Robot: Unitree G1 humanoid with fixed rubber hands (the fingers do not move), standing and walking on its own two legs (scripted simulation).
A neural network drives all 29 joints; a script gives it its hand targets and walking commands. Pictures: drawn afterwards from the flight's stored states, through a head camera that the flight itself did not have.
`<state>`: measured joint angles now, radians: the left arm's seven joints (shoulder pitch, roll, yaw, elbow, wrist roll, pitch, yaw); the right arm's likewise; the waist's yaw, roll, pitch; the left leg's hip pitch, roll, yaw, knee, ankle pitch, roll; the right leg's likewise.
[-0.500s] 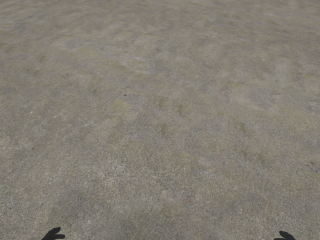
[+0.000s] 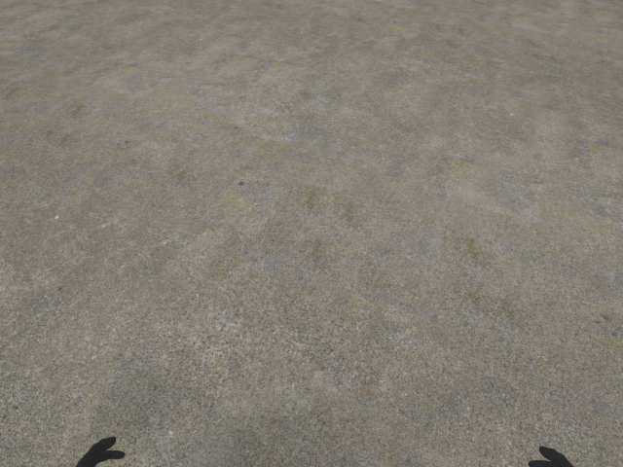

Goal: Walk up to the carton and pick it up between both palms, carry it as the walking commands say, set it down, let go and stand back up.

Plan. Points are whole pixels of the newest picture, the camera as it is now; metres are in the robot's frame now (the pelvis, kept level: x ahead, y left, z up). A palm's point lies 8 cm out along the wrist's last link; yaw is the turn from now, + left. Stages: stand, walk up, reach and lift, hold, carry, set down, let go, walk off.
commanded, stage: walk up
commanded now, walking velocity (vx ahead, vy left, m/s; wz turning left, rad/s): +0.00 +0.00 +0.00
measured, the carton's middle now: out of the picture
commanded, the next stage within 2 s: none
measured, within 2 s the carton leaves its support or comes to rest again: neither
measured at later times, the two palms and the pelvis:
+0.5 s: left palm out of the picture +0.10 +0.23 -0.13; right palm out of the picture +0.00 -0.31 -0.13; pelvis -0.04 -0.02 -0.01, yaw -13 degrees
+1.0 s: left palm (193, 436) +0.18 +0.19 -0.12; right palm out of the picture -0.15 -0.25 -0.11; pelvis -0.07 +0.02 -0.01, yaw -30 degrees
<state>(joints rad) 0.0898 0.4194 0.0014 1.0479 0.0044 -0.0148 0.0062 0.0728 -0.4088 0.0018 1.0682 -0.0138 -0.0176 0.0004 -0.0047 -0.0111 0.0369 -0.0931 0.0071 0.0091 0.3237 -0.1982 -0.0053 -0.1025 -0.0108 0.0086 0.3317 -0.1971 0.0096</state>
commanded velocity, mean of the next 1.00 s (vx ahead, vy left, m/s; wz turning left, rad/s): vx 0.01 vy -0.01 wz -0.46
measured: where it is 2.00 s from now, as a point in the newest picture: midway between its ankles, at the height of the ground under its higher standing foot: outside the picture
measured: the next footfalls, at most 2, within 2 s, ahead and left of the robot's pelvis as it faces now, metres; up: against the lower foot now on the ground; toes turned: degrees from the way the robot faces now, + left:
left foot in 0.64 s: +0.01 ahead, +0.10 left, +0.00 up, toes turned -13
right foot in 1.12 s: -0.12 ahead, -0.10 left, +0.00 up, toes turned -39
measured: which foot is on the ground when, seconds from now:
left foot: down 0.00-0.32, up 0.34-0.62, down 0.64-1.00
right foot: down 0.00-0.64, up 0.66-1.00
